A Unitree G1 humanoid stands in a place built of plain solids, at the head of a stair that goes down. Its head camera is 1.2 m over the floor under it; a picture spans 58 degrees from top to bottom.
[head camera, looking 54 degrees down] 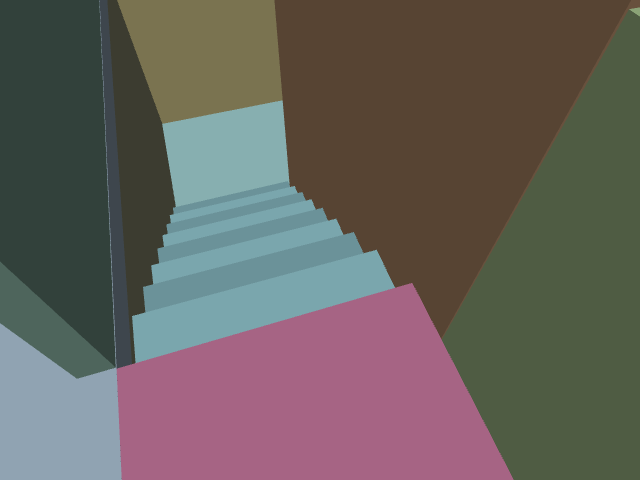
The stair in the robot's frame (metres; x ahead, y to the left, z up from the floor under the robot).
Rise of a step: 0.17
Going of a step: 0.22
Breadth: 0.91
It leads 18 degrees to the left of straight ahead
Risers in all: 9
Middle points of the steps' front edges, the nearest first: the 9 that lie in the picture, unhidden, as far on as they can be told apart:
0.56 0.14 0.00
0.81 0.22 -0.16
1.02 0.28 -0.33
1.23 0.35 -0.49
1.44 0.42 -0.66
1.65 0.49 -0.82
1.86 0.55 -0.99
2.07 0.62 -1.15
2.28 0.69 -1.32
